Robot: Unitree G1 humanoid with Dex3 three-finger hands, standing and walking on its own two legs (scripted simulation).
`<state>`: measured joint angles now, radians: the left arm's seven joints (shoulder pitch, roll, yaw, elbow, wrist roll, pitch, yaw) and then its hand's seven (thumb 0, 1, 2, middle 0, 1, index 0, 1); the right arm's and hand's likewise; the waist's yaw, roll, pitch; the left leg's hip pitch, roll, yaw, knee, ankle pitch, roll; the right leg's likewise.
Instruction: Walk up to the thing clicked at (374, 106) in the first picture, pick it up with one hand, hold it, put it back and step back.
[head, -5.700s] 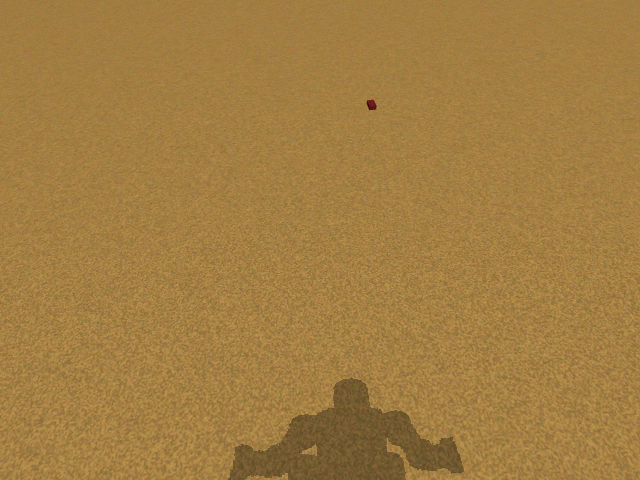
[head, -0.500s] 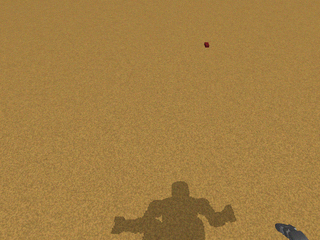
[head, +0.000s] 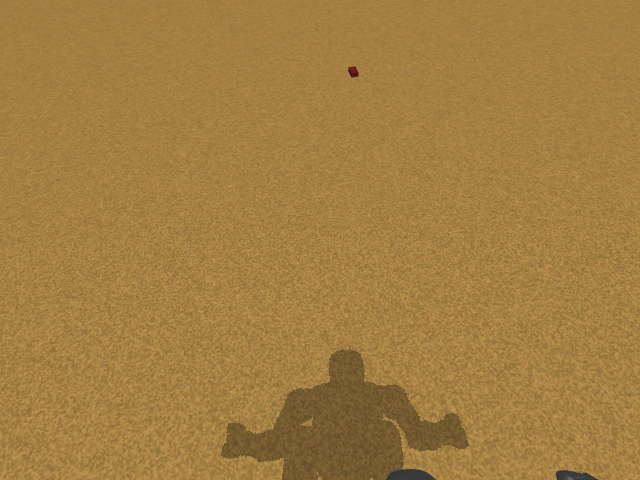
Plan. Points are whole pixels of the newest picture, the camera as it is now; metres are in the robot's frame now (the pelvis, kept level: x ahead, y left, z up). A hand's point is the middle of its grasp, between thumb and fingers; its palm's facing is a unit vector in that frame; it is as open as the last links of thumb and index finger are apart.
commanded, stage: walk up
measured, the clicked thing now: (353, 71) +2.26 -0.21 -0.74
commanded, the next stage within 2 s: stand in 0.80 s
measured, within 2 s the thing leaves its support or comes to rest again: neither
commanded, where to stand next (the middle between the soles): +0.05 +0.01 m, yaw -6 degrees
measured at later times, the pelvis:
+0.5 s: pelvis +0.00 +0.00 +0.02, yaw -6 degrees
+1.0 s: pelvis +0.00 +0.00 +0.03, yaw -6 degrees
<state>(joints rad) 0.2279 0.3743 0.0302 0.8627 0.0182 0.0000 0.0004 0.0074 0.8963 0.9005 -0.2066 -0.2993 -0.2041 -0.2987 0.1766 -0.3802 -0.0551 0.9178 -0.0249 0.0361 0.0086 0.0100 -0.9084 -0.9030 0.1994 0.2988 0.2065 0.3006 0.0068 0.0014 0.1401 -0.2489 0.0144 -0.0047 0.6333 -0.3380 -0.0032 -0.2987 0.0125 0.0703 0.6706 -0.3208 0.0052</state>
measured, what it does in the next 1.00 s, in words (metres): stands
